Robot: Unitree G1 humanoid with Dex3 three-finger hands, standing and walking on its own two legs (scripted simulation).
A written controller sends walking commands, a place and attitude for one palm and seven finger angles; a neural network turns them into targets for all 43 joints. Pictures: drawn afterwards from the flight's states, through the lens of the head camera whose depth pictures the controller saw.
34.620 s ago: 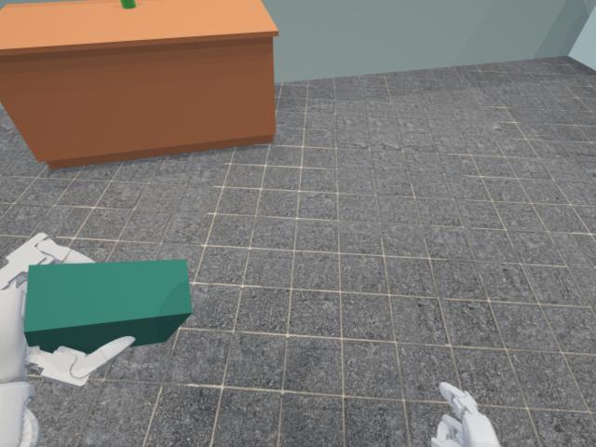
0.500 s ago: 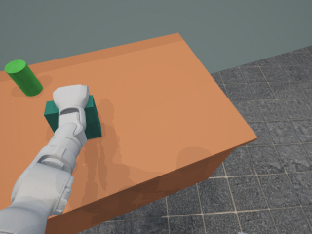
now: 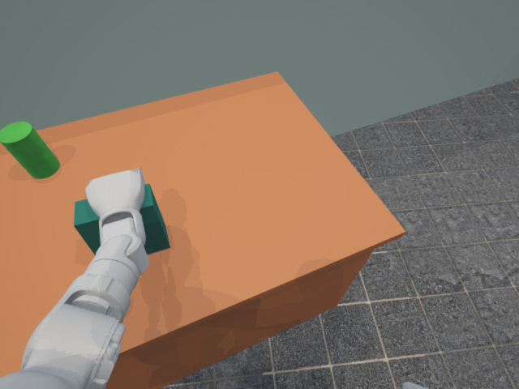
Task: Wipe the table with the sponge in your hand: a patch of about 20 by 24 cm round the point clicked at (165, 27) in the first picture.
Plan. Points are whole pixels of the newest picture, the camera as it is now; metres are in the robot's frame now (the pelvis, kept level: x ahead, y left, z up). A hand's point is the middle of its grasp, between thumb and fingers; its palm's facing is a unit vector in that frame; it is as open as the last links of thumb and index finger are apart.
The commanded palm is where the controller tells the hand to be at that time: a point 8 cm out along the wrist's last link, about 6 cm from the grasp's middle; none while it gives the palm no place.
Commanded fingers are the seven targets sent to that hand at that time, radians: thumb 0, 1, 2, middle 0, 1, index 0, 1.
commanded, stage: wipe back along the middle lane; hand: left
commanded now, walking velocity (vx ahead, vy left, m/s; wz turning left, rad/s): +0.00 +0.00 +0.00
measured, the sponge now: (129, 233) +0.39 +0.27 -0.06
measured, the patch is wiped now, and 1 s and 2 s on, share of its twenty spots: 0.35 0.50 0.60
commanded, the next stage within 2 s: slide across to the third lane in 1.40 s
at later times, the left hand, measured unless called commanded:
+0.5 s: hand (128, 232) +0.36 +0.24 +0.00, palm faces -0.04 -0.01 -1.00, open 10.1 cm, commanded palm +0.31 +0.22 +0.03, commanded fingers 0.00 0.10 1.30 -1.20 -1.60 -1.20 -1.60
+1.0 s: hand (136, 257) +0.32 +0.22 +0.00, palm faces -0.04 -0.02 -1.00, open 10.1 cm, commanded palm +0.26 +0.19 +0.03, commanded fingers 0.00 0.10 1.30 -1.20 -1.60 -1.20 -1.60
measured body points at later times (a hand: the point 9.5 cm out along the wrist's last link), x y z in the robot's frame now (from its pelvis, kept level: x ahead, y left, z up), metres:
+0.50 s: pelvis -0.01 +0.01 +0.00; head +0.02 +0.01 +0.45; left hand +0.36 +0.24 +0.05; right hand +0.15 -0.23 -0.12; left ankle -0.04 +0.10 -0.73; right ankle +0.00 -0.11 -0.73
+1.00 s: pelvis -0.01 +0.00 +0.00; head +0.00 -0.01 +0.45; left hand +0.31 +0.21 +0.05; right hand +0.20 -0.21 -0.11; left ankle -0.04 +0.10 -0.73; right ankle +0.00 -0.11 -0.73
